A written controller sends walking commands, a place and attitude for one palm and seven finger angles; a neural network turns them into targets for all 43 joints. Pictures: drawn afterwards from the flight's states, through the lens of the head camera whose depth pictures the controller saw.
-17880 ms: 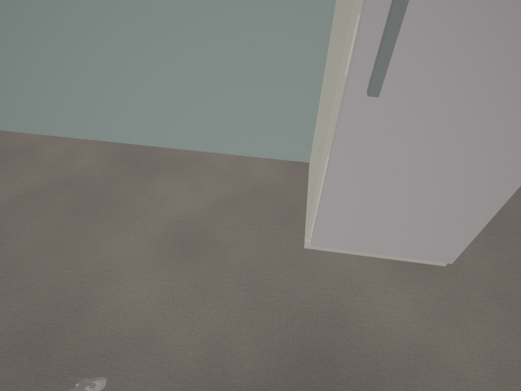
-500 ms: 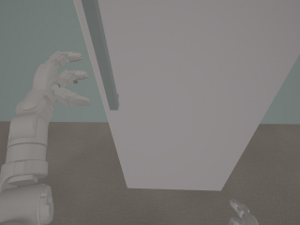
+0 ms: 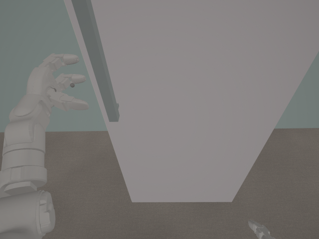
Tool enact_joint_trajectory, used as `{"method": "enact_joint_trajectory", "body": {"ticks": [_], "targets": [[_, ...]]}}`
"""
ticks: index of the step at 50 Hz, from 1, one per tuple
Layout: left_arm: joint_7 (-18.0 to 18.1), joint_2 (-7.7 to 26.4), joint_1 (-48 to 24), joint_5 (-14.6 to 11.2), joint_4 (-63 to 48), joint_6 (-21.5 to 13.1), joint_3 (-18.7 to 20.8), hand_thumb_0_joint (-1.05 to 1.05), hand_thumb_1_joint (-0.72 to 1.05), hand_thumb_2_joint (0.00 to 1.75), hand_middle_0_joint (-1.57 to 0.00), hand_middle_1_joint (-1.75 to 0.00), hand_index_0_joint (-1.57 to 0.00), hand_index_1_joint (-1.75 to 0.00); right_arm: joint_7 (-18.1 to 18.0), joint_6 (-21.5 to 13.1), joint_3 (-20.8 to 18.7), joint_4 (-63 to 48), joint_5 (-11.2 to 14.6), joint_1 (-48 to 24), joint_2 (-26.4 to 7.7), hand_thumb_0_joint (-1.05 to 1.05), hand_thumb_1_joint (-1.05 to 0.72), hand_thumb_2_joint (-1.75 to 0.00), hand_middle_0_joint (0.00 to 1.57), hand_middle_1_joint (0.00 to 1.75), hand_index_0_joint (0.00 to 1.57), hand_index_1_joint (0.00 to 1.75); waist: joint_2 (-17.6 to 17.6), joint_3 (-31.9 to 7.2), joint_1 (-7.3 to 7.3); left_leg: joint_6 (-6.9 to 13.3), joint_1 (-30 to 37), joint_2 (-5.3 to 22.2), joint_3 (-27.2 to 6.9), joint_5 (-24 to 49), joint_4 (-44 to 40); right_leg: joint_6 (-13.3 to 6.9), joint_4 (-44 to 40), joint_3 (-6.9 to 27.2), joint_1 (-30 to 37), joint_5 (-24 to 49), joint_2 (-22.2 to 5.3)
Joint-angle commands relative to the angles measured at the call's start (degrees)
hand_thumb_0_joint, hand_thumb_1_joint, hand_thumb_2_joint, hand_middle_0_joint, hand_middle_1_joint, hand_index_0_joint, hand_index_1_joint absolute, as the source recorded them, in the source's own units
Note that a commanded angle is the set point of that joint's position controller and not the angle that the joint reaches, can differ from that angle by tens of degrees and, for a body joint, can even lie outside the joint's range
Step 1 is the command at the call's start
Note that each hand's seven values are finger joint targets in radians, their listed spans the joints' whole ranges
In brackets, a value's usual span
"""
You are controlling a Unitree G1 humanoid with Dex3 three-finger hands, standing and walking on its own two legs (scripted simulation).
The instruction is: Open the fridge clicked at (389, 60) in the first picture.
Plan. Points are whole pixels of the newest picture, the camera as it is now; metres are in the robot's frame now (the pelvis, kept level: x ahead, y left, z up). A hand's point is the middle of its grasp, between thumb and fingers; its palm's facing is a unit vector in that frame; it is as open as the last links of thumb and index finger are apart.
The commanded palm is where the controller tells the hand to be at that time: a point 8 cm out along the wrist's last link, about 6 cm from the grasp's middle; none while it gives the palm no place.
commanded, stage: move the hooked fingers beside the handle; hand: left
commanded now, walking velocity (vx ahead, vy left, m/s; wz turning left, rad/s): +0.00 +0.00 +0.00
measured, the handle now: (103, 66) +0.45 +0.16 +0.24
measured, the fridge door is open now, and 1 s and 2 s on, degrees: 0 0 0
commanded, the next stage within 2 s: feel for the door with the fingertips in 1.50 s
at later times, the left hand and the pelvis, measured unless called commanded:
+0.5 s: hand (70, 83) +0.39 +0.22 +0.23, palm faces +0.06 -1.00 -0.02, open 14.0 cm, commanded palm +0.36 +0.27 +0.23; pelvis -0.01 +0.01 +0.00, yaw +1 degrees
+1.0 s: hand (69, 87) +0.39 +0.22 +0.22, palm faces +0.06 -1.00 -0.02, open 14.0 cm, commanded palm +0.36 +0.27 +0.22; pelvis -0.02 +0.01 +0.00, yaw +0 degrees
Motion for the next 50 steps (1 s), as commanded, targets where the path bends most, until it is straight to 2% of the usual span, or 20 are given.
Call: {"method": "enact_joint_trajectory", "body": {"ticks": [1, 5, 6, 9, 11, 14, 16, 18, 20, 21, 25, 26, 27, 30, 31, 34, 38, 45, 46, 50], "targets": [[-0.3, 14.2, -27.4, -0.9, -15.4, -2.6, 1.7, 0.00, -0.50, 0.30, -0.30, -1.20, -0.30, -1.20, -0.9, -2.9, -2.8, -9.4, 0.1, -6.8, -6.8, 0.00, -0.90, -0.90, 0.20, 0.30, 0.20, 0.30, -0.6, -14.9, -0.01, 3.6, 15.2, -1.1, -2.6, 18.4, 1.8, 2.4, -2.1, 1.8, -5.0, 31.4, -1.6], [-0.3, 11.8, -29.4, -1.5, -16.6, -2.6, 0.2, 0.00, -0.50, 0.30, -0.30, -1.20, -0.30, -1.20, -1.1, -3.0, -2.4, -9.5, 0.1, -7.6, -6.2, 0.00, -0.90, -0.90, 0.20, 0.30, 0.20, 0.30, 0.2, -15.5, -0.49, 3.3, 16.7, -1.1, -3.4, 18.1, 1.9, 2.0, -2.1, 1.6, -6.3, 29.4, -1.3], [-0.1, 12.9, -28.6, -1.6, -16.3, -2.8, 0.8, 0.00, -0.50, 0.30, -0.30, -1.20, -0.30, -1.20, -1.1, -2.9, -2.5, -9.2, 0.1, -7.4, -6.4, 0.00, -0.90, -0.90, 0.20, 0.30, 0.20, 0.30, -1.6, -15.4, -0.38, 3.4, 16.6, -0.9, -3.3, 17.9, 1.9, 2.0, -2.4, 1.5, -6.0, 28.8, -1.2], [0.7, 10.5, -31.1, -1.3, -15.5, -2.2, -1.2, 0.00, -0.50, 0.30, -0.30, -1.20, -0.30, -1.20, -1.2, -2.9, -2.1, -9.0, 0.0, -8.0, -6.2, 0.00, -0.90, -0.90, 0.20, 0.30, 0.20, 0.30, 0.6, -15.1, -0.66, 3.1, 17.1, -0.9, -4.1, 16.7, 1.4, 1.7, -2.5, 1.4, -7.4, 26.2, -1.2], [1.5, 12.8, -27.2, -1.1, -10.4, -1.2, 1.0, 0.00, -0.50, 0.30, -0.30, -1.20, -0.30, -1.20, -1.3, -2.3, -2.2, -8.3, -0.2, -7.4, -6.7, 0.00, -0.90, -0.90, 0.20, 0.30, 0.20, 0.30, -2.5, -13.4, 0.04, 3.1, 14.6, -0.9, -3.8, 14.7, 1.1, 1.9, -3.2, 1.4, -7.0, 24.8, -1.3], [2.4, 14.5, -29.5, -0.5, -5.7, -0.4, 2.1, 0.00, -0.50, 0.30, -0.30, -1.20, -0.30, -1.20, -1.6, -1.6, -1.9, -8.0, -0.2, -6.9, -6.7, 0.00, -0.90, -0.90, 0.20, 0.30, 0.20, 0.30, -4.6, -11.3, -0.32, 3.1, 11.6, -1.0, -3.8, 11.9, 0.4, 2.2, -3.6, 1.8, -7.4, 23.0, -1.5], [2.9, 16.5, -29.9, 0.0, -7.4, -1.7, 3.3, 0.00, -0.50, 0.30, -0.30, -1.20, -0.30, -1.20, -1.5, -1.4, -2.0, -8.7, -0.3, -7.1, -6.4, 0.00, -0.90, -0.90, 0.20, 0.30, 0.20, 0.30, -2.7, -14.1, 0.48, 3.2, 12.5, -1.0, -3.7, 13.5, 0.6, 1.9, -3.2, 1.9, -5.2, 23.8, -1.7], [2.9, 14.3, -33.0, 0.5, -12.7, -3.7, 1.1, 0.00, -0.50, 0.30, -0.30, -1.20, -0.30, -1.20, -1.3, -1.6, -1.6, -9.7, -0.3, -8.1, -5.8, 0.00, -0.90, -0.90, 0.20, 0.30, 0.20, 0.30, 2.1, -16.9, 0.23, 3.0, 15.4, -1.0, -3.9, 15.8, 0.8, 1.5, -2.8, 2.1, -4.6, 25.4, -1.6], [2.6, 11.8, -34.6, 0.2, -15.0, -5.2, -0.9, 0.00, -0.50, 0.30, -0.30, -1.20, -0.30, -1.20, -1.2, -2.0, -1.6, -9.8, -0.4, -8.1, -5.7, 0.00, -0.90, -0.90, 0.20, 0.30, 0.20, 0.30, 3.1, -17.4, -0.42, 2.8, 17.7, -0.6, -4.6, 16.5, 0.9, 1.2, -2.9, 1.7, -5.8, 24.4, -1.2], [2.4, 11.5, -33.8, -0.4, -15.4, -5.9, -1.0, 0.00, -0.50, 0.30, -0.30, -1.20, -0.30, -1.20, -1.2, -2.2, -1.8, -9.8, -0.5, -7.7, -5.8, 0.00, -0.90, -0.90, 0.20, 0.30, 0.20, 0.30, 1.0, -18.0, -0.58, 3.0, 17.9, -0.4, -4.6, 17.3, 0.9, 1.2, -3.0, 1.3, -5.1, 24.7, -1.0], [1.2, 8.9, -31.7, -1.3, -9.1, -3.2, -2.5, 0.00, -0.50, 0.30, -0.30, -1.20, -0.30, -1.20, -1.7, -2.2, -1.7, -8.5, -0.1, -7.2, -6.3, 0.00, -0.90, -0.90, 0.20, 0.30, 0.20, 0.30, -0.2, -12.3, -1.02, 2.8, 15.5, -0.4, -4.9, 12.3, -0.2, 1.3, -4.1, 1.0, -8.5, 20.2, -0.7], [1.5, 10.8, -29.8, -1.2, -6.7, -2.6, -0.8, 0.00, -0.50, 0.30, -0.30, -1.20, -0.30, -1.20, -1.7, -2.2, -2.0, -8.1, -0.1, -6.7, -6.7, 0.00, -0.90, -0.90, 0.20, 0.30, 0.20, 0.30, -2.5, -11.6, -0.56, 3.0, 14.5, -0.3, -4.6, 11.2, -0.4, 1.4, -4.6, 1.0, -8.2, 19.0, -0.7], [1.7, 9.7, -30.1, -1.1, -6.4, -1.6, -1.8, 0.00, -0.50, 0.30, -0.30, -1.20, -0.30, -1.20, -1.7, -2.1, -1.8, -8.2, -0.1, -6.9, -6.6, 0.00, -0.90, -0.90, 0.20, 0.30, 0.20, 0.30, -1.5, -10.4, -0.60, 2.9, 13.5, -0.4, -4.7, 10.2, -0.9, 1.5, -4.6, 1.0, -8.7, 18.1, -0.9], [3.0, 10.9, -28.9, -0.5, -3.4, -0.1, -0.4, 0.00, -0.50, 0.30, -0.30, -1.20, -0.30, -1.20, -1.6, -1.8, -2.0, -7.9, -0.2, -5.9, -6.8, 0.00, -0.90, -0.90, 0.20, 0.30, 0.20, 0.30, -3.8, -9.6, -0.26, 2.9, 11.5, -0.4, -4.6, 8.4, -1.2, 1.7, -5.0, 1.2, -9.2, 16.1, -0.9], [3.5, 13.6, -28.9, -0.3, -3.6, -1.0, 1.5, 0.00, -0.50, 0.30, -0.30, -1.20, -0.30, -1.20, -1.6, -1.7, -2.2, -7.8, -0.3, -5.6, -7.1, 0.00, -0.90, -0.90, 0.20, 0.30, 0.20, 0.30, -4.8, -10.5, 0.09, 3.1, 11.3, -0.5, -4.3, 9.0, -1.0, 1.7, -5.2, 1.3, -7.8, 16.6, -1.0], [4.4, 13.9, -34.9, 0.4, -11.5, -4.3, 1.2, 0.00, -0.50, 0.30, -0.30, -1.20, -0.30, -1.20, -1.5, -2.2, -2.0, -8.9, -0.6, -6.3, -6.3, 0.00, -0.90, -0.90, 0.20, 0.30, 0.20, 0.30, 0.3, -15.3, -0.06, 3.0, 14.6, -0.4, -4.4, 11.4, -1.0, 1.4, -4.5, 1.8, -6.4, 18.1, -1.0], [4.3, 16.4, -35.5, 0.4, -14.6, -8.0, 3.5, 0.00, -0.50, 0.30, -0.30, -1.20, -0.30, -1.20, -1.6, -3.0, -2.0, -8.6, -0.9, -5.8, -6.4, 0.00, -0.90, -0.90, 0.20, 0.30, 0.20, 0.30, 1.1, -18.5, -0.07, 3.0, 17.4, -0.1, -4.6, 14.3, -0.7, 1.3, -4.2, 1.9, -4.4, 20.8, -0.6], [1.2, 11.2, -26.7, 0.0, -3.0, -1.5, -0.9, 0.00, -0.50, 0.30, -0.30, -1.20, -0.30, -1.20, -1.5, -2.4, -2.1, -8.2, 0.0, -5.2, -7.1, 0.00, -0.90, -0.90, 0.20, 0.30, 0.20, 0.30, 0.3, -9.8, -0.34, 2.8, 11.7, -0.5, -3.8, 9.3, -1.2, 1.6, -5.0, 1.4, -8.3, 18.0, -0.8], [1.0, 10.0, -25.8, -0.4, -2.8, -1.3, -1.6, 0.00, -0.50, 0.30, -0.30, -1.20, -0.30, -1.20, -1.4, -2.4, -2.5, -8.5, 0.2, -5.0, -7.2, 0.00, -0.90, -0.90, 0.20, 0.30, 0.20, 0.30, -1.9, -9.9, -0.50, 3.0, 12.2, -0.4, -3.7, 9.8, -0.9, 1.7, -5.1, 1.1, -8.2, 18.4, -0.8], [1.1, 9.8, -30.9, -1.2, -11.3, -2.7, -2.2, 0.00, -0.50, 0.30, -0.30, -1.20, -0.30, -1.20, -1.4, -2.6, -2.4, -9.5, 0.0, -6.2, -6.9, 0.00, -0.90, -0.90, 0.20, 0.30, 0.20, 0.30, -1.1, -13.0, -0.77, 3.1, 14.4, -0.5, -4.3, 11.0, -0.4, 1.6, -4.6, 1.4, -8.4, 19.0, -0.6]]}}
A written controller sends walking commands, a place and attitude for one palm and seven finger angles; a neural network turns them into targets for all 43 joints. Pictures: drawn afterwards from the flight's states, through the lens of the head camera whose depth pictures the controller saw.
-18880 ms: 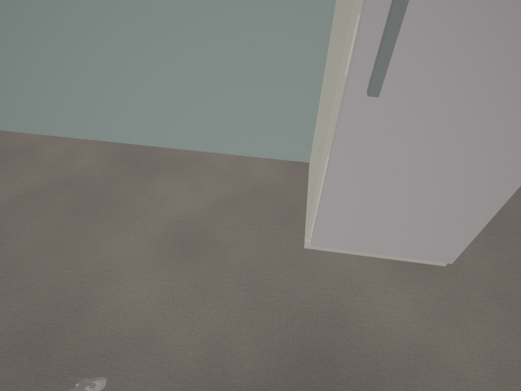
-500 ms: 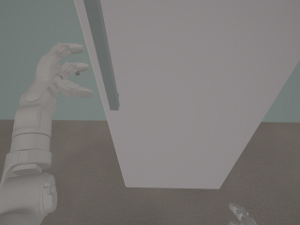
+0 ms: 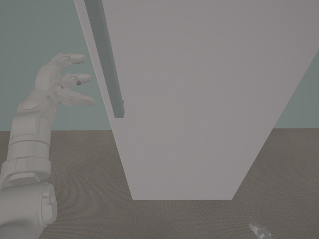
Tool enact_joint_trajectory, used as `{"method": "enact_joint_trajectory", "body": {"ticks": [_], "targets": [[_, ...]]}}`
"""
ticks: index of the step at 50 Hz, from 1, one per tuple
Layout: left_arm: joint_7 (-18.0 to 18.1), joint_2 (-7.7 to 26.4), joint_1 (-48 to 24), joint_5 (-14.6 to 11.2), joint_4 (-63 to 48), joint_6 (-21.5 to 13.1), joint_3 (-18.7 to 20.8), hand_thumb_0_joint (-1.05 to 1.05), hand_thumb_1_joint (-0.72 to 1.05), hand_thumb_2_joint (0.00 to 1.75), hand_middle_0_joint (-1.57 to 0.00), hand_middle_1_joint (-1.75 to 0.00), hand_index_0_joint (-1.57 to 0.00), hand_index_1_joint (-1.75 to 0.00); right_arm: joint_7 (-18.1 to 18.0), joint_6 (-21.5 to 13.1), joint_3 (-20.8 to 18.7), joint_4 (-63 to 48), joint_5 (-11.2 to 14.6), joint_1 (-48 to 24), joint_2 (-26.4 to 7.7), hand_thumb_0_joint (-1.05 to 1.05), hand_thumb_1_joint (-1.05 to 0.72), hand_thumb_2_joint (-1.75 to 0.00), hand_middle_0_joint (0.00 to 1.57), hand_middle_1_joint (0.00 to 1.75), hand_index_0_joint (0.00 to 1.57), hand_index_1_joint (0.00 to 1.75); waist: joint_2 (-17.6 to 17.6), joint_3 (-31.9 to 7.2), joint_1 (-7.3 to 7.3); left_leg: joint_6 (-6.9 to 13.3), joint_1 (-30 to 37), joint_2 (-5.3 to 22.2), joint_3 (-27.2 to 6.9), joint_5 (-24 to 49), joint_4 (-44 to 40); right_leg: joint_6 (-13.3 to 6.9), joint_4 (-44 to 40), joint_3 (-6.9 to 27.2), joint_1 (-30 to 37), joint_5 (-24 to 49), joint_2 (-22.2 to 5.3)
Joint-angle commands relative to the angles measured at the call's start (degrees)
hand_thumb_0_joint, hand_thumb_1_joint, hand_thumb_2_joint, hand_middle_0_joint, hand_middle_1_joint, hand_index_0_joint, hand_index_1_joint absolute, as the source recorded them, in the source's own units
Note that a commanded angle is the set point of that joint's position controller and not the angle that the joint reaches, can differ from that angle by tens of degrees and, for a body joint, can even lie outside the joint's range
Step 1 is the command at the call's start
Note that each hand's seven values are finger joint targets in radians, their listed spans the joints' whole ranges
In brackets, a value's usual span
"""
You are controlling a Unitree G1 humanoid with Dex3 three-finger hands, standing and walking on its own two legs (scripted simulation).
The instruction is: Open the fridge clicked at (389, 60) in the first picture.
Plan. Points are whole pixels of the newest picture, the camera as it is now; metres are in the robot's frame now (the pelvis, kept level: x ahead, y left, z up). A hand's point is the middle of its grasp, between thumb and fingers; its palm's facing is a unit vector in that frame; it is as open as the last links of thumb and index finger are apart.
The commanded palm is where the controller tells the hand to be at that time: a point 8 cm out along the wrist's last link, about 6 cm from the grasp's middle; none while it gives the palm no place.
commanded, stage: move the hooked fingers beside the handle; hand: left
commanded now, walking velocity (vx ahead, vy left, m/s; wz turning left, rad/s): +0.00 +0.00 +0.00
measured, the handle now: (110, 63) +0.47 +0.14 +0.24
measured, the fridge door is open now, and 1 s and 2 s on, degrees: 0 0 0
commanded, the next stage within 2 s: feel for the door with the fingertips in 0.50 s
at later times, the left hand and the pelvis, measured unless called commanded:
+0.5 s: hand (82, 82) +0.41 +0.20 +0.22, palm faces +0.05 -1.00 +0.00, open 14.0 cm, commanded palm +0.39 +0.25 +0.23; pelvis +0.01 -0.01 +0.00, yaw +0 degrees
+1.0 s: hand (96, 82) +0.41 +0.17 +0.22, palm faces +0.05 -1.00 +0.00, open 14.0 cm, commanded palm +0.38 +0.22 +0.22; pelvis +0.01 -0.01 +0.00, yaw +0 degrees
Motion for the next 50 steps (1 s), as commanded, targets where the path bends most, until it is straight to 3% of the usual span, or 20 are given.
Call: {"method": "enact_joint_trajectory", "body": {"ticks": [1, 2, 6, 9, 11, 12, 13, 15, 16, 21, 26, 27, 31, 33, 36, 38, 41, 43, 45, 50], "targets": [[0.1, 10.9, -28.2, -1.7, -18.2, -5.4, 1.8, 0.00, -0.50, 0.30, -0.30, -1.20, -0.30, -1.20, -0.7, -3.3, -2.8, -9.2, -0.1, -6.5, -6.6, 0.00, -0.90, -0.90, 0.20, 0.30, 0.20, 0.30, -3.3, -14.2, -0.32, 2.4, 16.4, -0.3, -3.8, 9.9, -0.1, 0.9, -3.7, 1.8, -6.9, 17.3, -0.5], [0.6, 12.9, -31.0, -1.5, -21.4, -6.5, 3.2, 0.00, -0.50, 0.30, -0.30, -1.20, -0.30, -1.20, -0.8, -3.6, -2.7, -9.3, -0.2, -7.1, -6.7, 0.00, -0.90, -0.90, 0.20, 0.30, 0.20, 0.30, -2.6, -16.1, -0.08, 2.5, 17.1, -0.4, -4.0, 10.7, -0.1, 0.9, -3.5, 2.2, -6.1, 18.0, -0.5], [2.3, 15.2, -31.8, -0.7, -20.5, -8.0, 5.3, 0.00, -0.50, 0.30, -0.30, -1.20, -0.30, -1.20, -1.0, -3.8, -2.3, -8.1, -0.6, -7.0, -6.4, 0.00, -0.90, -0.90, 0.20, 0.30, 0.20, 0.30, -1.0, -15.9, 0.18, 2.3, 17.4, -0.3, -3.7, 10.3, -0.2, 0.9, -3.7, 2.2, -5.8, 16.9, -0.5], [3.0, 11.9, -31.3, 0.5, -13.7, -5.6, 2.6, 0.00, -0.50, 0.30, -0.30, -1.20, -0.30, -1.20, -1.1, -3.4, -1.9, -6.9, -0.5, -6.7, -6.1, 0.00, -0.90, -0.90, 0.20, 0.30, 0.20, 0.30, 2.0, -12.0, -0.42, 1.9, 16.0, -0.4, -4.0, 8.4, -0.7, 0.7, -4.0, 2.0, -8.3, 14.9, -0.6], [2.8, 13.3, -26.6, 0.7, -8.9, -3.9, 4.0, 0.00, -0.50, 0.30, -0.30, -1.20, -0.30, -1.20, -1.0, -2.8, -2.2, -7.0, -0.5, -5.8, -6.6, 0.00, -0.90, -0.90, 0.20, 0.30, 0.20, 0.30, -0.8, -11.8, 0.44, 2.0, 14.2, -0.6, -3.7, 8.9, -0.5, 0.8, -4.1, 1.9, -6.8, 16.1, -0.7], [2.2, 11.4, -26.3, 0.6, -7.5, -2.9, 2.1, 0.00, -0.50, 0.30, -0.30, -1.20, -0.30, -1.20, -1.1, -2.4, -2.1, -7.3, -0.4, -6.3, -6.6, 0.00, -0.90, -0.90, 0.20, 0.30, 0.20, 0.30, -1.4, -11.5, 0.04, 2.1, 13.5, -0.7, -3.4, 8.8, -0.6, 1.0, -3.8, 2.2, -6.8, 17.3, -1.0], [1.9, 12.2, -26.1, 0.6, -5.8, -2.4, 2.8, 0.00, -0.50, 0.30, -0.30, -1.20, -0.30, -1.20, -1.1, -2.2, -2.2, -7.3, -0.3, -5.9, -6.7, 0.00, -0.90, -0.90, 0.20, 0.30, 0.20, 0.30, -3.4, -11.1, -0.01, 2.1, 12.8, -0.6, -3.4, 8.6, -0.5, 1.2, -3.8, 2.1, -6.8, 17.9, -1.0], [0.7, 11.6, -25.9, 0.1, -7.2, -2.6, 2.2, 0.00, -0.50, 0.30, -0.30, -1.20, -0.30, -1.20, -0.9, -2.0, -2.4, -8.2, -0.3, -5.9, -6.8, 0.00, -0.90, -0.90, 0.20, 0.30, 0.20, 0.30, -3.4, -13.1, 0.16, 2.2, 13.1, -0.7, -3.4, 9.9, -0.1, 1.2, -3.1, 2.2, -5.8, 19.9, -1.2], [0.5, 12.3, -23.6, -0.4, -7.4, -3.5, 3.5, 0.00, -0.50, 0.30, -0.30, -1.20, -0.30, -1.20, -0.8, -2.1, -2.6, -8.8, -0.3, -5.8, -6.7, 0.00, -0.90, -0.90, 0.20, 0.30, 0.20, 0.30, -5.5, -14.1, 0.72, 2.4, 13.0, -0.9, -3.1, 11.2, 0.2, 1.3, -2.9, 2.1, -4.2, 21.7, -1.1], [-0.2, 13.9, -28.9, -1.1, -19.9, -8.4, 4.2, 0.00, -0.50, 0.30, -0.30, -1.20, -0.30, -1.20, -0.6, -2.7, -2.5, -10.0, -0.3, -7.3, -6.1, 0.00, -0.90, -0.90, 0.20, 0.30, 0.20, 0.30, -2.0, -18.8, 0.63, 2.7, 16.8, -0.9, -2.8, 15.6, 1.2, 1.3, -1.8, 2.5, -2.3, 26.4, -1.0], [0.1, 15.1, -26.1, -0.7, -16.1, -6.3, 5.6, 0.00, -0.50, 0.30, -0.30, -1.20, -0.30, -1.20, -0.8, -2.5, -2.6, -8.8, -0.2, -6.8, -6.6, 0.00, -0.90, -0.90, 0.20, 0.30, 0.20, 0.30, -1.0, -15.0, 0.65, 2.6, 15.5, -0.8, -2.6, 13.6, 1.0, 1.3, -2.5, 2.4, -4.5, 23.8, -0.9], [0.1, 13.7, -27.2, -0.5, -16.8, -5.5, 4.1, 0.00, -0.50, 0.30, -0.30, -1.20, -0.30, -1.20, -0.8, -2.5, -2.3, -8.8, -0.1, -7.3, -6.4, 0.00, -0.90, -0.90, 0.20, 0.30, 0.20, 0.30, 1.9, -13.8, 0.49, 2.4, 15.2, -0.9, -2.8, 13.5, 0.9, 1.1, -2.4, 2.5, -5.1, 23.7, -1.1], [0.0, 10.9, -24.7, -0.8, -15.8, -3.3, 2.0, 0.00, -0.50, 0.30, -0.30, -1.20, -0.30, -1.20, -0.7, -2.2, -2.7, -8.9, -0.1, -6.7, -6.7, 0.00, -0.90, -0.90, 0.20, 0.30, 0.20, 0.30, -1.1, -14.5, 0.18, 2.4, 15.5, -0.8, -3.1, 13.9, 1.2, 1.1, -2.3, 1.7, -5.5, 23.4, -0.8], [-0.1, 7.6, -26.3, -1.2, -19.7, -3.3, -0.2, 0.00, -0.50, 0.30, -0.30, -1.20, -0.30, -1.20, -0.5, -2.5, -2.7, -9.6, -0.1, -7.8, -6.2, 0.00, -0.90, -0.90, 0.20, 0.30, 0.20, 0.30, 0.2, -16.4, 0.06, 2.3, 17.3, -0.8, -3.5, 15.5, 1.5, 0.9, -1.6, 1.7, -5.7, 24.5, -0.7], [0.5, 9.5, -23.1, -2.1, -20.4, -3.8, 2.4, 0.00, -0.50, 0.30, -0.30, -1.20, -0.30, -1.20, -0.3, -2.5, -2.9, -9.4, -0.3, -7.6, -6.4, 0.00, -0.90, -0.90, 0.20, 0.30, 0.20, 0.30, -4.4, -16.9, 0.83, 2.5, 16.8, -0.8, -3.4, 16.1, 1.6, 1.1, -1.6, 1.5, -4.1, 25.6, -0.6], [1.3, 7.9, -23.7, -2.1, -21.0, -3.4, 1.9, 0.00, -0.50, 0.30, -0.30, -1.20, -0.30, -1.20, -0.2, -2.4, -2.7, -9.3, -0.4, -8.4, -5.9, 0.00, -0.90, -0.90, 0.20, 0.30, 0.20, 0.30, -4.3, -15.9, 0.94, 2.4, 16.0, -0.9, -3.2, 15.0, 1.2, 1.3, -1.4, 1.6, -4.5, 25.3, -0.7], [3.5, 8.9, -24.1, -1.1, -19.7, -2.5, 2.6, 0.00, -0.50, 0.30, -0.30, -1.20, -0.30, -1.20, -0.1, -1.9, -2.6, -8.8, -0.5, -8.4, -6.0, 0.00, -0.90, -0.90, 0.20, 0.30, 0.20, 0.30, -4.6, -13.4, 1.25, 2.3, 14.5, -0.8, -3.0, 12.7, 0.8, 1.3, -2.1, 1.7, -5.2, 22.0, -0.8], [4.7, 6.9, -26.1, -0.3, -20.7, -1.7, 1.1, 0.00, -0.50, 0.30, -0.30, -1.20, -0.30, -1.20, -0.1, -1.7, -2.3, -9.0, -0.6, -9.0, -5.5, 0.00, -0.90, -0.90, 0.20, 0.30, 0.20, 0.30, -2.3, -13.7, 0.98, 2.2, 15.1, -0.8, -3.2, 12.5, 0.5, 1.2, -2.1, 1.8, -5.7, 21.2, -0.9], [5.8, 7.9, -25.8, 0.3, -23.1, -1.7, 2.4, 0.00, -0.50, 0.30, -0.30, -1.20, -0.30, -1.20, 0.1, -1.5, -2.2, -9.4, -0.9, -9.3, -5.3, 0.00, -0.90, -0.90, 0.20, 0.30, 0.20, 0.30, -0.7, -15.9, 1.57, 2.1, 16.0, -0.8, -3.0, 14.3, 0.7, 1.0, -1.9, 2.1, -4.1, 23.1, -0.9], [5.7, 6.5, -26.1, 0.0, -24.6, -2.6, 1.2, 0.00, -0.50, 0.30, -0.30, -1.20, -0.30, -1.20, 0.0, -0.9, -2.0, -9.4, -1.0, -9.9, -5.1, 0.00, -0.90, -0.90, 0.20, 0.30, 0.20, 0.30, -1.5, -16.3, 1.04, 2.1, 16.5, -0.7, -3.0, 14.9, 0.6, 1.1, -1.9, 2.0, -2.9, 24.7, -0.8]]}}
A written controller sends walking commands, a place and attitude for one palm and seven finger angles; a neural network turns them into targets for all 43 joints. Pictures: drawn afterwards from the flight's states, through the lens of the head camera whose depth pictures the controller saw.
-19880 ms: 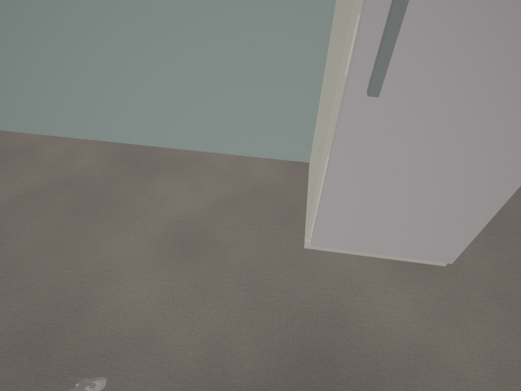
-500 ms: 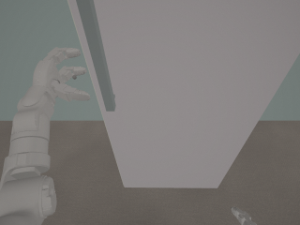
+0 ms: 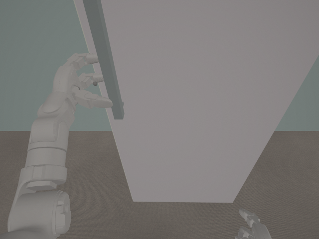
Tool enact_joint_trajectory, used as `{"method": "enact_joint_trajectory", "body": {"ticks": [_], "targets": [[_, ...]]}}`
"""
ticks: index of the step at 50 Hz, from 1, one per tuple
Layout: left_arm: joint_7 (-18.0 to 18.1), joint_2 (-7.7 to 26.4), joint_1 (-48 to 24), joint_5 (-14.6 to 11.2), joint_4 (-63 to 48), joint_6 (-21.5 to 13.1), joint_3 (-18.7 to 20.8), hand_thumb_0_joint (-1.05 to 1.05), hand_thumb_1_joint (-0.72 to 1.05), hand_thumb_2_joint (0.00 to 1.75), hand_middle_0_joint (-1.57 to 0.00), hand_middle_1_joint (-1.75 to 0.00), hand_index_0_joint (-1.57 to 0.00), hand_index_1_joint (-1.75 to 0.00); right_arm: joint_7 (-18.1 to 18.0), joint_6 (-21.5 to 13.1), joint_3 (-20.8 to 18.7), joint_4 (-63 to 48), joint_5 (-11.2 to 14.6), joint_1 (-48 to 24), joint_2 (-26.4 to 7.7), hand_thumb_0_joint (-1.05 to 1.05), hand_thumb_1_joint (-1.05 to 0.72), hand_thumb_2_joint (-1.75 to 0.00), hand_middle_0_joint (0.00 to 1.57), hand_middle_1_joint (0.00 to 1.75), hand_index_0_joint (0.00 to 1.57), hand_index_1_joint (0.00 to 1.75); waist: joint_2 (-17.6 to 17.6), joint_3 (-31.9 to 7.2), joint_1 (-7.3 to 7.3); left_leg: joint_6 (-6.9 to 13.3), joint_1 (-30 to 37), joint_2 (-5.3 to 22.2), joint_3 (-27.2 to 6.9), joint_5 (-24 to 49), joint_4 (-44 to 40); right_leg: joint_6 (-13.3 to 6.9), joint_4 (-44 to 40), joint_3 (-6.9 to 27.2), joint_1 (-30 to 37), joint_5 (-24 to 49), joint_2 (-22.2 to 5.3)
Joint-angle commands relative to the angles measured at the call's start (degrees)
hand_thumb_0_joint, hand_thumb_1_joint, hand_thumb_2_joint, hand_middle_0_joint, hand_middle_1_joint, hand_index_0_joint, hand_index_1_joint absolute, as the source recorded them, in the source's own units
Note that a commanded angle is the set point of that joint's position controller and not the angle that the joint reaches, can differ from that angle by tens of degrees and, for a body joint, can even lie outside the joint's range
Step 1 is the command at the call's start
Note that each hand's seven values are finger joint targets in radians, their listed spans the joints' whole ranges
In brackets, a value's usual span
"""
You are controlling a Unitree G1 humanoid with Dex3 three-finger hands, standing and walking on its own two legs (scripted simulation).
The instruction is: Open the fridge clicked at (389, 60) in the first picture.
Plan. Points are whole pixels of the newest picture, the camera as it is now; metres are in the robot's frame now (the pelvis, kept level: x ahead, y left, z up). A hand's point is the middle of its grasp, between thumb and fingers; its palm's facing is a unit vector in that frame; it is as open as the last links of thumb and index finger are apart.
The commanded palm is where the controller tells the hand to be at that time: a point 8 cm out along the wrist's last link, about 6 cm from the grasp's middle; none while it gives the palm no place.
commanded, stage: feel for the door with the fingertips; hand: left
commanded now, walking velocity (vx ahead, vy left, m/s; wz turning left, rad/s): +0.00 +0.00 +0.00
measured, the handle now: (110, 64) +0.47 +0.15 +0.24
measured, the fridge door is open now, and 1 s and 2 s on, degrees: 0 0 0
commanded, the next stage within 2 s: slide the fingers in behind the handle in 0.50 s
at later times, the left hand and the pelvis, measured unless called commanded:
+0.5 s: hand (98, 76) +0.42 +0.17 +0.23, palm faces +0.04 -1.00 +0.01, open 14.0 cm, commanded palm +0.40 +0.23 +0.22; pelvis -0.01 +0.00 +0.00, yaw +0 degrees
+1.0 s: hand (102, 79) +0.42 +0.16 +0.23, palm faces +0.02 -1.00 +0.02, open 14.0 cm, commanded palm +0.39 +0.22 +0.22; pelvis -0.01 +0.00 +0.00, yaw +0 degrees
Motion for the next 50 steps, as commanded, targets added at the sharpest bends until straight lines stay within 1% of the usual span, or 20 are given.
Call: {"method": "enact_joint_trajectory", "body": {"ticks": [1, 4, 7, 11, 13, 19, 21, 24, 27, 29, 30, 31, 33, 35, 36, 39, 42, 45, 48, 50], "targets": [[0.0, 14.2, -27.0, -0.4, -12.5, -4.5, 4.1, 0.00, -0.50, 0.30, -0.30, -1.20, -0.30, -1.20, -1.0, -2.2, -3.0, -8.0, 0.0, -5.7, -7.3, 0.00, -0.90, -0.90, 0.20, 0.30, 0.20, 0.30, -3.9, -15.1, 0.25, 2.9, 14.8, -0.7, -2.6, 14.9, 0.4, 1.9, -3.1, 2.0, -3.9, 25.5, -0.9], [-0.5, 13.5, -28.8, -0.6, -8.6, -3.3, 3.2, 0.00, -0.50, 0.30, -0.30, -1.20, -0.30, -1.20, -1.4, -2.0, -2.8, -7.3, 0.1, -5.3, -7.3, 0.00, -0.90, -0.90, 0.20, 0.30, 0.20, 0.30, -4.3, -12.7, -0.47, 2.8, 13.3, -0.9, -2.7, 12.1, -0.1, 2.0, -3.7, 2.1, -5.3, 23.2, -1.0], [-0.8, 12.0, -32.1, -0.3, -7.0, -3.0, 0.7, 0.00, -0.50, 0.30, -0.30, -1.20, -0.30, -1.20, -1.7, -1.9, -2.8, -7.0, 0.3, -5.3, -7.4, 0.00, -0.90, -0.90, 0.20, 0.30, 0.20, 0.30, -1.8, -11.3, -1.27, 2.9, 13.4, -1.0, -2.9, 10.2, -0.3, 1.9, -4.5, 2.4, -7.1, 20.2, -1.2], [-0.6, 15.1, -32.9, -0.4, -5.1, -4.7, 3.3, 0.00, -0.50, 0.30, -0.30, -1.20, -0.30, -1.20, -1.8, -2.2, -3.3, -6.5, 0.1, -3.9, -7.9, 0.00, -0.90, -0.90, 0.20, 0.30, 0.20, 0.30, -3.1, -13.9, -0.98, 2.9, 13.9, -0.9, -3.2, 10.9, -0.1, 1.8, -4.4, 2.3, -6.1, 20.4, -1.1], [-0.8, 13.3, -36.5, -0.6, -6.1, -6.2, 1.6, 0.00, -0.50, 0.30, -0.30, -1.20, -0.30, -1.20, -1.8, -2.6, -3.1, -6.5, 0.0, -3.8, -7.5, 0.00, -0.90, -0.90, 0.20, 0.30, 0.20, 0.30, -2.5, -14.8, -1.59, 2.9, 14.4, -1.1, -3.4, 11.7, -0.1, 1.7, -4.0, 2.4, -5.7, 21.5, -1.1], [-0.7, 14.2, -37.2, -0.1, -0.7, -7.9, 2.3, 0.00, -0.50, 0.30, -0.30, -1.20, -0.30, -1.20, -1.7, -3.1, -3.4, -5.5, -0.1, -2.0, -7.9, 0.00, -0.90, -0.90, 0.20, 0.30, 0.20, 0.30, -2.0, -14.2, -1.42, 2.9, 13.2, -1.0, -3.3, 10.2, -0.2, 1.7, -4.0, 2.4, -6.6, 19.8, -1.0], [-0.5, 16.7, -35.0, 0.2, 1.7, -8.2, 4.4, 0.00, -0.50, 0.30, -0.30, -1.20, -0.30, -1.20, -1.7, -3.0, -3.7, -5.3, -0.1, -1.5, -8.4, 0.00, -0.90, -0.90, 0.20, 0.30, 0.20, 0.30, -3.5, -14.4, -0.80, 3.0, 12.3, -1.0, -2.9, 10.2, -0.3, 1.9, -4.2, 2.4, -5.6, 19.9, -1.1], [-0.2, 13.8, -39.0, 0.7, 2.1, -8.5, 1.5, 0.00, -0.50, 0.30, -0.30, -1.20, -0.30, -1.20, -1.6, -3.2, -3.5, -5.2, 0.0, -1.0, -8.0, 0.00, -0.90, -0.90, 0.20, 0.30, 0.20, 0.30, -1.3, -13.3, -1.79, 2.9, 12.6, -0.8, -3.1, 9.5, -0.3, 1.7, -4.3, 2.4, -7.5, 18.7, -0.9], [-0.1, 16.4, -38.8, 0.8, 2.6, -9.5, 3.5, 0.00, -0.50, 0.30, -0.30, -1.20, -0.30, -1.20, -1.6, -3.3, -3.8, -5.1, -0.1, -0.2, -8.5, 0.00, -0.90, -0.90, 0.20, 0.30, 0.20, 0.30, -2.8, -14.2, -1.58, 3.1, 12.0, -0.7, -3.1, 9.7, -0.5, 1.8, -4.3, 2.5, -6.3, 18.9, -1.0], [-0.3, 12.8, -41.3, 0.8, 3.0, -9.7, 0.6, 0.00, -0.50, 0.30, -0.30, -1.20, -0.30, -1.20, -1.6, -3.7, -3.9, -4.8, 0.0, 0.1, -8.2, 0.00, -0.90, -0.90, 0.20, 0.30, 0.20, 0.30, -2.6, -13.3, -2.62, 3.1, 12.6, -0.7, -2.9, 9.0, -0.2, 1.9, -4.4, 2.5, -8.4, 18.1, -0.8], [-0.3, 13.2, -41.8, 0.7, 4.4, -9.7, 1.0, 0.00, -0.50, 0.30, -0.30, -1.20, -0.30, -1.20, -1.6, -3.9, -3.9, -4.3, -0.1, 0.7, -8.3, 0.00, -0.90, -0.90, 0.20, 0.30, 0.20, 0.30, -2.6, -12.7, -2.71, 3.0, 12.4, -0.6, -3.2, 8.3, -0.2, 1.9, -4.6, 2.4, -9.2, 17.1, -0.6], [-0.1, 15.4, -40.4, 0.8, 4.9, -10.2, 2.8, 0.00, -0.50, 0.30, -0.30, -1.20, -0.30, -1.20, -1.6, -3.9, -4.2, -4.3, -0.2, 1.2, -8.7, 0.00, -0.90, -0.90, 0.20, 0.30, 0.20, 0.30, -4.0, -13.3, -2.28, 3.2, 12.3, -0.5, -3.0, 8.8, 0.0, 2.0, -4.7, 2.3, -8.2, 17.4, -0.7], [-0.2, 13.1, -41.6, 1.0, 2.9, -10.6, 1.0, 0.00, -0.50, 0.30, -0.30, -1.20, -0.30, -1.20, -1.5, -4.1, -4.1, -4.6, -0.1, 0.6, -8.3, 0.00, -0.90, -0.90, 0.20, 0.30, 0.20, 0.30, -1.5, -14.5, -2.24, 3.0, 13.4, -0.7, -3.2, 9.3, -0.1, 1.6, -4.2, 2.4, -8.3, 17.7, -0.7], [-0.4, 12.0, -39.9, 0.7, 3.8, -10.3, 0.4, 0.00, -0.50, 0.30, -0.30, -1.20, -0.30, -1.20, -1.4, -4.3, -3.9, -4.5, 0.0, 0.7, -8.2, 0.00, -0.90, -0.90, 0.20, 0.30, 0.20, 0.30, -2.1, -13.9, -2.18, 3.0, 13.6, -0.6, -3.3, 9.2, 0.0, 1.6, -4.3, 2.2, -9.1, 17.3, -0.5], [-0.3, 13.1, -38.6, 0.6, 4.2, -10.6, 1.3, 0.00, -0.50, 0.30, -0.30, -1.20, -0.30, -1.20, -1.4, -4.3, -4.2, -4.6, -0.1, 1.0, -8.5, 0.00, -0.90, -0.90, 0.20, 0.30, 0.20, 0.30, -4.1, -14.3, -1.93, 3.1, 13.1, -0.5, -3.2, 9.3, 0.0, 1.8, -4.4, 2.0, -8.1, 17.3, -0.5], [-0.4, 12.6, -39.8, 0.7, 1.9, -10.4, 0.9, 0.00, -0.50, 0.30, -0.30, -1.20, -0.30, -1.20, -1.3, -4.5, -4.0, -4.9, 0.0, 0.4, -8.2, 0.00, -0.90, -0.90, 0.20, 0.30, 0.20, 0.30, -1.0, -15.0, -1.69, 2.9, 13.8, -0.6, -3.3, 10.1, 0.0, 1.5, -3.9, 2.2, -8.1, 18.3, -0.6], [-0.4, 13.0, -36.1, 0.5, 0.9, -10.2, 1.8, 0.00, -0.50, 0.30, -0.30, -1.20, -0.30, -1.20, -1.1, -4.3, -3.9, -5.5, 0.1, -0.3, -8.3, 0.00, -0.90, -0.90, 0.20, 0.30, 0.20, 0.30, -2.8, -15.1, -0.84, 3.1, 13.5, -0.6, -3.3, 10.7, -0.2, 1.5, -3.8, 2.0, -6.8, 19.1, -0.5], [-0.4, 9.7, -38.5, 0.1, -0.1, -9.4, -0.9, 0.00, -0.50, 0.30, -0.30, -1.20, -0.30, -1.20, -1.2, -4.5, -3.7, -5.6, 0.2, -0.8, -7.9, 0.00, -0.90, -0.90, 0.20, 0.30, 0.20, 0.30, -3.1, -13.3, -1.93, 3.0, 13.8, -0.5, -3.4, 8.8, -0.4, 1.6, -4.4, 2.0, -9.0, 16.7, -0.3], [0.5, 13.6, -35.7, 0.3, -2.7, -9.2, 3.2, 0.00, -0.50, 0.30, -0.30, -1.20, -0.30, -1.20, -1.1, -4.3, -3.7, -6.2, 0.0, -1.5, -7.9, 0.00, -0.90, -0.90, 0.20, 0.30, 0.20, 0.30, -3.1, -15.5, -0.33, 3.0, 13.8, -0.6, -3.2, 10.8, -0.5, 1.5, -4.0, 2.1, -6.1, 19.0, -0.5], [0.8, 11.1, -37.1, 0.4, -5.0, -9.0, 1.0, 0.00, -0.50, 0.30, -0.30, -1.20, -0.30, -1.20, -1.0, -4.2, -3.5, -6.5, 0.0, -2.2, -7.4, 0.00, -0.90, -0.90, 0.20, 0.30, 0.20, 0.30, -1.2, -15.6, -0.78, 2.9, 14.7, -0.7, -3.0, 11.5, -0.3, 1.5, -3.8, 2.1, -6.6, 19.8, -0.5]]}}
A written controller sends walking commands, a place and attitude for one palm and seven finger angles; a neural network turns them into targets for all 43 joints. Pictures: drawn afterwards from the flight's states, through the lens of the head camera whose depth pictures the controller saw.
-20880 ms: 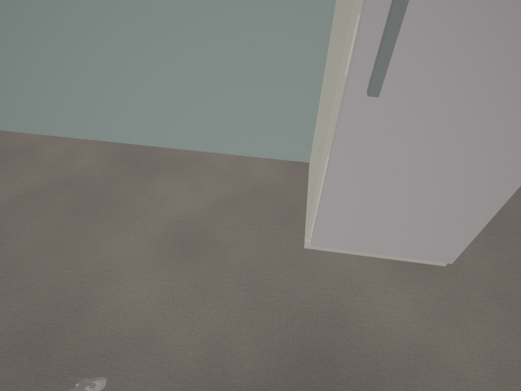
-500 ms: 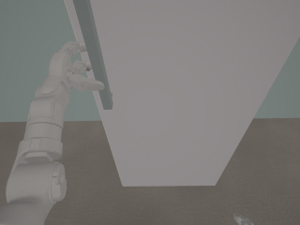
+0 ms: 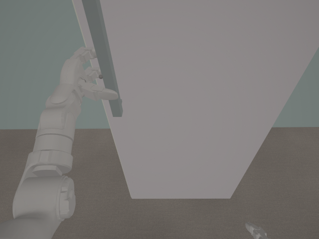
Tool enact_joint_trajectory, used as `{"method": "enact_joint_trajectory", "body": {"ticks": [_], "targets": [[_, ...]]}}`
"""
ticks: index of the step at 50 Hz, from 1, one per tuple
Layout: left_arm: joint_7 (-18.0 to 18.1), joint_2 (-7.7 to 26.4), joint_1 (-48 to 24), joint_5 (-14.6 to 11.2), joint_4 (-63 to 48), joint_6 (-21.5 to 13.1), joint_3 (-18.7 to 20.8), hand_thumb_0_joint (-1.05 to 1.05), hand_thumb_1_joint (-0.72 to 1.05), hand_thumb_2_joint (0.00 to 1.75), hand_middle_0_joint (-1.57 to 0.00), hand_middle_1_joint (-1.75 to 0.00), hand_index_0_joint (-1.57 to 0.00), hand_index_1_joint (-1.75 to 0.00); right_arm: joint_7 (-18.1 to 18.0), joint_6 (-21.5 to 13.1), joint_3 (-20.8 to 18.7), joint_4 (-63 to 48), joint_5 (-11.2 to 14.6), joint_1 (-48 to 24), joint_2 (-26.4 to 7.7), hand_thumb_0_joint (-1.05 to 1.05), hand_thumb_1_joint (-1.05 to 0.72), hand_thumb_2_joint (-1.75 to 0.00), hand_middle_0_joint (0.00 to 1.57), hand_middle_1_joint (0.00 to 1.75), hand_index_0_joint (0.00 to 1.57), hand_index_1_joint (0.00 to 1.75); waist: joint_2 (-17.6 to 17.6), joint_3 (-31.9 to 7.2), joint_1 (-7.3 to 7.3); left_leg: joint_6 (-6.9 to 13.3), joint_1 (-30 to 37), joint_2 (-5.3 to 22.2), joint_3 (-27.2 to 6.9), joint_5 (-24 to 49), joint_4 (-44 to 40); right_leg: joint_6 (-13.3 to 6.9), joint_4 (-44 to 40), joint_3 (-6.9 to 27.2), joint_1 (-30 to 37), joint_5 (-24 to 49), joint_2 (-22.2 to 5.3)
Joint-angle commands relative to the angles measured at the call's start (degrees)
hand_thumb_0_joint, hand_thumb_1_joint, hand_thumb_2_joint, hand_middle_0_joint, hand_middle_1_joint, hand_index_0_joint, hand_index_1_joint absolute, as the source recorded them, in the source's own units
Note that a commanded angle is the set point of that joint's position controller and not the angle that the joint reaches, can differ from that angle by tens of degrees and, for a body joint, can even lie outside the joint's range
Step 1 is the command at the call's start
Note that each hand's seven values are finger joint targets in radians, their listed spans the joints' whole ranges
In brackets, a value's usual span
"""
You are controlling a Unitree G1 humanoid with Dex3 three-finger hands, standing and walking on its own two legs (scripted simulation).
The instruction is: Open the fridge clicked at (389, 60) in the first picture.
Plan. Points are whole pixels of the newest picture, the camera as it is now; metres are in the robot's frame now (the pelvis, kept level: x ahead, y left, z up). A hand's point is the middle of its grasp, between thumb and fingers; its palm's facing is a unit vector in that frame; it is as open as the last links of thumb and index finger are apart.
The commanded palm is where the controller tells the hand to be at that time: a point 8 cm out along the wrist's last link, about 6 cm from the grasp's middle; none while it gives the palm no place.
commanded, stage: slide the fingers in behind the handle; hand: left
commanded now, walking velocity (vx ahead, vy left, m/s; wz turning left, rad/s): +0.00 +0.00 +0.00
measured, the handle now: (108, 61) +0.47 +0.15 +0.24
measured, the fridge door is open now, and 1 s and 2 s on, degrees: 0 0 0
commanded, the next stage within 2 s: grip the handle and tug to test in 1.42 s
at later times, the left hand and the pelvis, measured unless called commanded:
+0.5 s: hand (107, 77) +0.42 +0.14 +0.23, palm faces +0.03 -1.00 +0.02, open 14.0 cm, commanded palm +0.39 +0.20 +0.22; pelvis +0.01 +0.00 +0.00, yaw +0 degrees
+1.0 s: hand (113, 78) +0.41 +0.12 +0.23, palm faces +0.03 -1.00 +0.01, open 14.1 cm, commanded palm +0.39 +0.18 +0.22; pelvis +0.00 -0.01 +0.00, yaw +1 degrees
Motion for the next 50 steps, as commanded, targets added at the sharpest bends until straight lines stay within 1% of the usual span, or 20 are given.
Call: {"method": "enact_joint_trajectory", "body": {"ticks": [1, 6, 8, 11, 12, 13, 17, 21, 23, 26, 31, 32, 33, 37, 38, 41, 44, 46, 48, 50], "targets": [[1.2, 12.6, -28.6, -0.1, -17.1, -3.8, 3.4, 0.00, -0.50, 0.30, -0.30, -1.20, -0.30, -1.20, -0.5, -2.7, -2.8, -8.9, -0.1, -5.3, -6.8, 0.00, -0.90, -0.90, 0.20, 0.30, 0.20, 0.30, -2.1, -16.2, 0.56, 2.7, 16.2, -0.6, -2.8, 11.5, 0.0, 1.4, -3.6, 2.1, -4.5, 19.2, -0.6], [1.9, 11.4, -26.3, 0.2, -19.0, -2.5, 2.7, 0.00, -0.50, 0.30, -0.30, -1.20, -0.30, -1.20, -0.5, -1.9, -2.7, -9.3, -0.2, -6.4, -6.8, 0.00, -0.90, -0.90, 0.20, 0.30, 0.20, 0.30, -2.2, -15.8, 0.78, 2.6, 16.4, -0.6, -2.6, 13.0, -0.2, 1.3, -3.4, 1.9, -3.5, 21.2, -0.6], [1.9, 8.6, -26.9, 0.1, -19.4, -1.3, 0.6, 0.00, -0.50, 0.30, -0.30, -1.20, -0.30, -1.20, -0.5, -1.7, -2.5, -9.3, -0.1, -6.8, -6.4, 0.00, -0.90, -0.90, 0.20, 0.30, 0.20, 0.30, -1.6, -15.4, 0.28, 2.5, 16.9, -0.6, -2.8, 12.8, -0.3, 1.3, -3.4, 1.8, -4.5, 20.9, -0.6], [2.0, 9.3, -25.4, 0.0, -19.2, -0.2, 1.4, 0.00, -0.50, 0.30, -0.30, -1.20, -0.30, -1.20, -0.5, -1.2, -2.7, -9.2, -0.1, -7.0, -6.8, 0.00, -0.90, -0.90, 0.20, 0.30, 0.20, 0.30, -2.7, -15.1, 0.47, 2.5, 17.0, -0.6, -2.7, 13.6, -0.1, 1.3, -3.6, 1.8, -3.9, 22.0, -0.6], [1.9, 7.5, -26.2, -0.1, -20.8, 0.1, 0.0, 0.00, -0.50, 0.30, -0.30, -1.20, -0.30, -1.20, -0.4, -1.2, -2.6, -9.5, -0.1, -7.5, -6.4, 0.00, -0.90, -0.90, 0.20, 0.30, 0.20, 0.30, -1.4, -15.4, 0.41, 2.5, 17.3, -0.8, -2.8, 14.0, -0.1, 1.3, -3.4, 1.8, -3.9, 22.4, -0.7], [2.0, 7.2, -26.0, -0.2, -21.0, 0.4, 0.0, 0.00, -0.50, 0.30, -0.30, -1.20, -0.30, -1.20, -0.5, -1.2, -2.6, -9.3, -0.2, -7.5, -6.3, 0.00, -0.90, -0.90, 0.20, 0.30, 0.20, 0.30, -2.5, -15.6, 0.29, 2.5, 17.7, -0.7, -2.7, 14.8, 0.1, 1.3, -3.2, 1.7, -3.9, 23.4, -0.6], [2.6, 6.7, -25.0, -0.5, -22.7, 0.9, 0.1, 0.00, -0.50, 0.30, -0.30, -1.20, -0.30, -1.20, -0.4, -0.7, -2.5, -9.5, -0.4, -8.0, -6.2, 0.00, -0.90, -0.90, 0.20, 0.30, 0.20, 0.30, -3.0, -16.0, 0.64, 2.5, 17.4, -0.9, -2.7, 15.5, 0.0, 1.4, -3.1, 1.7, -2.7, 24.6, -0.8], [3.5, 9.6, -22.9, -0.3, -22.0, 1.4, 2.9, 0.00, -0.50, 0.30, -0.30, -1.20, -0.30, -1.20, -0.4, 0.0, -2.5, -9.3, -0.5, -8.3, -6.4, 0.00, -0.90, -0.90, 0.20, 0.30, 0.20, 0.30, -5.3, -15.0, 1.39, 2.6, 16.0, -1.0, -2.3, 14.8, -0.3, 1.7, -3.5, 1.9, -1.6, 25.1, -0.9], [3.7, 8.8, -23.6, -0.1, -22.7, 1.6, 2.3, 0.00, -0.50, 0.30, -0.30, -1.20, -0.30, -1.20, -0.4, 0.1, -2.3, -9.5, -0.6, -8.7, -6.0, 0.00, -0.90, -0.90, 0.20, 0.30, 0.20, 0.30, -4.7, -15.1, 1.18, 2.6, 15.8, -1.2, -2.1, 14.6, -0.5, 1.7, -3.3, 2.1, -1.3, 25.7, -1.1], [3.6, 10.6, -21.7, 0.0, -22.1, 1.6, 3.8, 0.00, -0.50, 0.30, -0.30, -1.20, -0.30, -1.20, -0.5, 0.5, -2.3, -9.6, -0.7, -8.8, -6.2, 0.00, -0.90, -0.90, 0.20, 0.30, 0.20, 0.30, -4.9, -14.8, 1.59, 2.7, 15.1, -1.2, -1.8, 14.2, -0.4, 2.0, -3.6, 2.3, -0.6, 26.0, -1.3], [2.6, 5.1, -24.9, -0.2, -25.5, 1.0, -1.7, 0.00, -0.50, 0.30, -0.30, -1.20, -0.30, -1.20, -0.5, 0.3, -2.4, -9.9, -0.3, -9.5, -5.8, 0.00, -0.90, -0.90, 0.20, 0.30, 0.20, 0.30, -1.0, -14.7, 0.04, 2.7, 17.6, -1.2, -1.9, 14.5, 0.2, 1.8, -3.7, 2.2, -2.6, 25.5, -1.1], [2.6, 6.1, -25.2, -0.4, -26.1, 1.0, -0.8, 0.00, -0.50, 0.30, -0.30, -1.20, -0.30, -1.20, -0.4, 0.1, -2.4, -9.8, -0.4, -9.4, -5.8, 0.00, -0.90, -0.90, 0.20, 0.30, 0.20, 0.30, -1.1, -15.1, 0.25, 2.6, 17.6, -1.2, -2.4, 14.4, 0.1, 1.6, -3.6, 2.1, -2.5, 24.9, -1.0], [2.4, 4.7, -24.9, -0.5, -26.4, 1.1, -1.9, 0.00, -0.50, 0.30, -0.30, -1.20, -0.30, -1.20, -0.4, 0.0, -2.4, -9.9, -0.4, -9.7, -5.7, 0.00, -0.90, -0.90, 0.20, 0.30, 0.20, 0.30, -0.4, -15.2, 0.07, 2.7, 17.9, -1.2, -2.2, 14.6, 0.2, 1.6, -3.6, 2.2, -3.0, 25.0, -1.0], [3.0, 5.6, -23.7, -1.2, -23.6, 2.2, -0.6, 0.00, -0.50, 0.30, -0.30, -1.20, -0.30, -1.20, -0.5, 0.0, -2.4, -9.1, -0.4, -9.2, -6.1, 0.00, -0.90, -0.90, 0.20, 0.30, 0.20, 0.30, -4.1, -14.0, 0.37, 2.6, 16.2, -1.2, -2.8, 12.6, -0.4, 1.8, -3.9, 1.9, -2.9, 23.2, -0.9], [3.0, 3.9, -24.7, -1.1, -22.9, 2.4, -2.2, 0.00, -0.50, 0.30, -0.30, -1.20, -0.30, -1.20, -0.6, 0.0, -2.3, -9.0, -0.4, -9.4, -6.0, 0.00, -0.90, -0.90, 0.20, 0.30, 0.20, 0.30, -5.1, -13.4, -0.08, 2.7, 15.9, -1.2, -2.6, 11.7, -0.5, 2.0, -4.1, 1.9, -3.6, 22.3, -0.9], [3.5, 5.7, -24.7, -0.8, -21.9, 1.9, -0.8, 0.00, -0.50, 0.30, -0.30, -1.20, -0.30, -1.20, -0.6, -0.1, -2.5, -8.6, -0.5, -9.0, -6.3, 0.00, -0.90, -0.90, 0.20, 0.30, 0.20, 0.30, -4.8, -13.6, 0.32, 2.7, 15.7, -1.3, -2.5, 11.2, -0.4, 2.1, -4.3, 2.2, -3.5, 21.6, -1.1], [4.2, 3.0, -27.6, -0.3, -23.4, 1.4, -2.9, 0.00, -0.50, 0.30, -0.30, -1.20, -0.30, -1.20, -0.4, -0.4, -2.3, -8.7, -0.5, -9.2, -5.5, 0.00, -0.90, -0.90, 0.20, 0.30, 0.20, 0.30, -1.7, -14.5, 0.02, 2.5, 16.9, -1.3, -2.8, 11.7, -0.3, 1.6, -4.0, 2.1, -4.3, 20.9, -0.9], [5.0, 5.0, -25.1, -0.2, -21.9, 1.2, -0.8, 0.00, -0.50, 0.30, -0.30, -1.20, -0.30, -1.20, -0.3, -0.2, -2.4, -8.5, -0.8, -8.9, -5.8, 0.00, -0.90, -0.90, 0.20, 0.30, 0.20, 0.30, -2.8, -15.0, 0.83, 2.5, 16.7, -1.2, -2.8, 12.2, -0.4, 1.6, -4.1, 2.0, -3.2, 21.1, -0.8], [5.4, 3.5, -27.2, -0.3, -21.4, 1.3, -1.8, 0.00, -0.50, 0.30, -0.30, -1.20, -0.30, -1.20, -0.3, -0.3, -2.2, -8.3, -0.8, -8.8, -5.5, 0.00, -0.90, -0.90, 0.20, 0.30, 0.20, 0.30, -3.9, -14.2, 0.20, 2.5, 15.9, -1.2, -2.7, 11.2, -0.7, 1.7, -4.3, 2.1, -3.5, 20.6, -0.8], [5.4, 5.3, -26.9, -0.1, -20.8, 1.2, -0.4, 0.00, -0.50, 0.30, -0.30, -1.20, -0.30, -1.20, -0.5, -0.2, -2.3, -8.3, -0.9, -8.6, -5.8, 0.00, -0.90, -0.90, 0.20, 0.30, 0.20, 0.30, -4.9, -14.5, 0.44, 2.5, 15.4, -1.1, -2.5, 11.0, -1.0, 1.9, -4.4, 2.3, -2.8, 21.2, -0.9]]}}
